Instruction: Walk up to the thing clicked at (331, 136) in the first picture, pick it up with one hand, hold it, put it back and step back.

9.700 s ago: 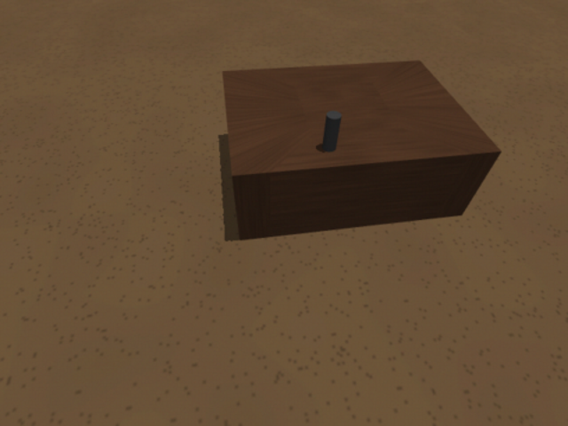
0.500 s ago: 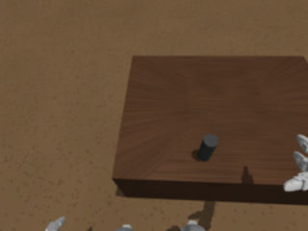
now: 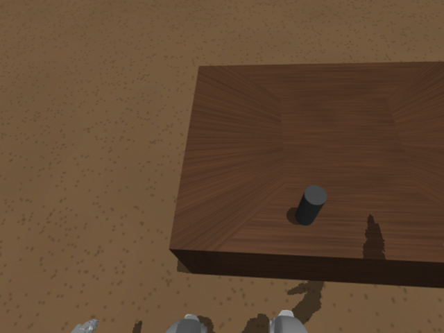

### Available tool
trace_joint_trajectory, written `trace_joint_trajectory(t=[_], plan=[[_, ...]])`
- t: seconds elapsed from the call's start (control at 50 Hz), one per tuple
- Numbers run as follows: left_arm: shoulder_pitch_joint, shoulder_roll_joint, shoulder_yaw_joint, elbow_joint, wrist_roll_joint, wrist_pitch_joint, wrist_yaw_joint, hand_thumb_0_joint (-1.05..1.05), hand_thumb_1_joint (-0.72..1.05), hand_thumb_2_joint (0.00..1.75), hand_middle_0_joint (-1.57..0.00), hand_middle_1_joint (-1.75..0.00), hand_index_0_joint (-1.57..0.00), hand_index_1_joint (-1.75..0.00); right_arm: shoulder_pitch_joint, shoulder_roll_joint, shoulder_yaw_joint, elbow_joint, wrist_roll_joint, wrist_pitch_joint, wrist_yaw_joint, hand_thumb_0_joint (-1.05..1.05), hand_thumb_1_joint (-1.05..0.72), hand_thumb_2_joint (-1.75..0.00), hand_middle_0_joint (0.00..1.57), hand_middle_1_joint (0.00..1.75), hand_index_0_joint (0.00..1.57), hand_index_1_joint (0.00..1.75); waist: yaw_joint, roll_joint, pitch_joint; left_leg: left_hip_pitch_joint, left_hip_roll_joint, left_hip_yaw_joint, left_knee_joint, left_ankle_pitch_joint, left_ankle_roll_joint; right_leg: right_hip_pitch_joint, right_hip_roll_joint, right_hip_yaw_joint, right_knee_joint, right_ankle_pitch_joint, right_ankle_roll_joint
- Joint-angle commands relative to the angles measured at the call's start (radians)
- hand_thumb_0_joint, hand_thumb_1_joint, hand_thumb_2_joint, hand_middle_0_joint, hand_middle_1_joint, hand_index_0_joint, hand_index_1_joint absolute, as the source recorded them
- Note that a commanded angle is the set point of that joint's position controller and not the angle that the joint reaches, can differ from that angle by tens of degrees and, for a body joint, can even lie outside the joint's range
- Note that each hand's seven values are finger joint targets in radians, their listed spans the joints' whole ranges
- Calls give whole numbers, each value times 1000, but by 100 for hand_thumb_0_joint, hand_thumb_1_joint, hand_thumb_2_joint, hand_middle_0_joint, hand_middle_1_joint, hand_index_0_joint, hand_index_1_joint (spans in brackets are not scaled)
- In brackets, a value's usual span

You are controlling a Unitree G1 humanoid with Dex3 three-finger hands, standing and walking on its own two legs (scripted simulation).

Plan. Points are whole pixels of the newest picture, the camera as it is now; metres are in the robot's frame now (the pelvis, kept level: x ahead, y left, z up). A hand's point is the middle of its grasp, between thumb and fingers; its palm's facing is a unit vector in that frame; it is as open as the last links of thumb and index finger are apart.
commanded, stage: go down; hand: right
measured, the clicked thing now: (309, 206) +0.46 -0.18 -0.25
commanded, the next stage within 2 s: none
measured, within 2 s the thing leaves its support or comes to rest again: neither
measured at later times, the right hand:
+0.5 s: hand out of the picture +0.37 -0.37 +0.01, palm faces +0.12 +0.99 -0.10, open 17.6 cm
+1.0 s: hand out of the picture +0.39 -0.37 +0.02, palm faces +0.13 +0.99 -0.09, open 17.5 cm
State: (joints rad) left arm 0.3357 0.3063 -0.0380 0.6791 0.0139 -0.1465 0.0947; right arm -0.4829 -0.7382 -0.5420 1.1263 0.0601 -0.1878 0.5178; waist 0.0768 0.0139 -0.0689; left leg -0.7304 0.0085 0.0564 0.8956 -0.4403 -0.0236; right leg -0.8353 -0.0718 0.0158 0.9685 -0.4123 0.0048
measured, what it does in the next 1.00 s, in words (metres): stands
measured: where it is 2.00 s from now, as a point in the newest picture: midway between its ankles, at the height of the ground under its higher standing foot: outside the picture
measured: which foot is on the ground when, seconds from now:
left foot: down 0.00-1.00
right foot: down 0.00-1.00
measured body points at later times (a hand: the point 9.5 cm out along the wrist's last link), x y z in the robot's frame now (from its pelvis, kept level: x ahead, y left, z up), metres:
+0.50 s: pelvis +0.00 -0.01 +0.00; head +0.11 -0.05 +0.43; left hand +0.07 +0.27 -0.09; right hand +0.36 -0.42 +0.02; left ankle -0.01 +0.14 -0.68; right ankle +0.03 -0.12 -0.68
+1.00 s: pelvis +0.00 -0.01 -0.01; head +0.12 -0.05 +0.42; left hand +0.06 +0.27 -0.10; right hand +0.38 -0.42 +0.03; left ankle -0.01 +0.14 -0.68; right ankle +0.03 -0.12 -0.68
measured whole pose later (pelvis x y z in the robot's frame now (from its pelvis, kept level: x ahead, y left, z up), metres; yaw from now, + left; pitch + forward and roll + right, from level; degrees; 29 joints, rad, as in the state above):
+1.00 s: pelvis +0.00 -0.01 -0.01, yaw +1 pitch +19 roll +4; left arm 0.33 0.31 -0.06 0.66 0.01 -0.10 0.04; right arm -0.61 -0.83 -0.59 1.21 0.07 -0.26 0.57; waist 0.10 0.02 -0.08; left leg -0.82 0.00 0.06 0.94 -0.45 -0.03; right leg -0.93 -0.07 0.02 1.03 -0.43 0.00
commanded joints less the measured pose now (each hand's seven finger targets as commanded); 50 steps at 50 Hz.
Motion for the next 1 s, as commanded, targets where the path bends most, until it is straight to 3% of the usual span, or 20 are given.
trace_joint_trajectory(t=[0.0,0.02,0.08,0.14,0.18,0.22,0.26,0.3,0.36,0.44,0.5,0.58,0.6,0.62,0.66,0.72,0.76,0.84,0.9,0.98], plan=[[104,202,69,-68,-3,-18,9,0,91,90,-19,-30,-19,-30,-251,-374,-59,-165,33,-67,11,0,57,-6,5,5,4,5,-15,-172,-371,63,-25,-16,-100,290,48,364,34,28,-112,344,-25],[109,204,68,-71,-3,-16,7,0,91,90,-19,-30,-19,-30,-273,-399,-71,-169,32,-69,13,0,59,-6,5,5,4,5,-14,-179,-372,59,-23,-19,-103,291,48,360,36,24,-106,346,-26],[114,208,73,-62,-1,-6,3,0,91,90,-19,-30,-19,-30,-259,-373,-59,-162,37,-68,21,0,58,-6,5,5,4,5,-13,-197,-367,41,-27,-11,-102,281,51,379,29,33,-114,366,-21],[118,206,70,-64,-4,-2,-2,0,91,90,-19,-30,-19,-30,-272,-407,-81,-167,33,-75,18,0,58,-6,5,5,4,5,-16,-181,-389,64,-26,-12,-98,304,51,372,30,31,-106,387,-23],[119,215,79,-61,-2,4,-5,0,90,91,-19,-30,-19,-30,-260,-373,-62,-134,36,-74,24,0,60,-6,4,5,4,5,-9,-187,-371,35,-30,-6,-95,282,54,380,23,40,-110,395,-17],[99,200,66,-82,-6,2,-8,0,90,90,-19,-30,-19,-30,-334,-389,-64,-207,39,-90,20,0,59,-6,4,5,4,5,-3,-178,-366,39,-29,-10,-105,265,51,362,28,35,-112,337,-25],[104,205,66,-74,-6,5,-8,0,91,90,-19,-30,-19,-30,-309,-404,-78,-167,39,-88,20,0,59,-6,5,5,4,5,-8,-184,-363,34,-28,-9,-104,245,53,350,27,39,-120,310,-22],[109,215,75,-66,-6,8,-9,0,90,91,-19,-30,-19,-30,-293,-380,-60,-146,36,-88,23,0,58,-6,5,5,4,5,-1,-193,-365,6,-29,-6,-97,239,54,376,22,46,-120,328,-17],[106,203,62,-78,-7,7,-10,0,90,90,-19,-30,-19,-30,-337,-389,-60,-179,42,-94,22,0,60,-6,5,5,4,5,-3,-188,-368,9,-29,-4,-103,233,52,386,18,57,-126,314,-17],[124,222,74,-63,-4,12,-10,0,90,91,-19,-30,-19,-30,-292,-409,-78,-120,38,-91,24,0,61,-6,4,5,4,5,-8,-189,-381,11,-30,-2,-93,244,52,383,18,56,-118,345,-14],[108,204,58,-76,-6,12,-13,0,90,91,-19,-30,-19,-30,-355,-414,-78,-179,48,-104,29,0,61,-6,4,5,4,5,-7,-208,-382,14,-29,-5,-99,241,53,372,24,47,-111,324,-21],[129,224,70,-60,-5,14,-13,0,90,91,-19,-30,-19,-30,-327,-424,-91,-130,47,-104,32,0,60,-7,4,6,4,6,-7,-204,-400,10,-28,-5,-84,264,53,371,23,47,-97,360,-21],[117,207,55,-72,-7,13,-16,0,90,91,-19,-30,-19,-30,-331,-423,-89,-140,52,-107,34,0,60,-6,4,5,4,5,-8,-176,-377,6,-30,-2,-87,257,52,356,20,54,-101,348,-21],[129,226,72,-62,-5,16,-16,0,90,91,-19,-30,-19,-30,-316,-415,-84,-105,45,-102,36,0,61,-7,4,6,4,6,-1,-182,-386,8,-29,-7,-83,272,51,354,26,43,-88,363,-23],[119,206,52,-75,-6,16,-21,0,90,91,-19,-30,-19,-30,-368,-445,-99,-166,50,-116,37,0,59,-7,4,5,4,5,-9,-201,-421,16,-28,-7,-72,294,52,370,24,45,-81,399,-21],[143,228,70,-54,-4,21,-20,0,89,92,-19,-30,-18,-30,-351,-444,-99,-120,46,-113,44,0,56,-7,5,5,4,5,2,-187,-433,11,-29,-7,-59,319,49,368,26,43,-63,444,-18],[131,207,52,-64,-4,23,-25,0,90,91,-19,-30,-18,-30,-386,-449,-99,-142,44,-122,44,0,55,-7,5,5,4,5,5,-195,-416,6,-27,-10,-61,315,51,353,29,37,-57,421,-25],[115,213,49,-76,-8,21,-31,0,90,91,-19,-30,-19,-30,-387,-463,-100,-105,42,-124,46,0,56,-7,5,5,4,5,2,-177,-380,-22,-26,-13,-61,248,52,301,29,36,-63,304,-32],[115,218,51,-76,-6,22,-32,0,89,91,-19,-30,-19,-30,-401,-467,-100,-94,46,-127,52,0,53,-6,6,5,5,5,5,-202,-378,-43,-29,-9,-60,216,53,305,27,44,-71,274,-25],[123,216,44,-73,-5,20,-33,0,90,91,-19,-30,-19,-30,-413,-492,-118,-103,49,-132,56,0,53,-7,5,5,5,5,3,-198,-423,-29,-28,-11,-44,250,50,309,29,41,-50,317,-28]])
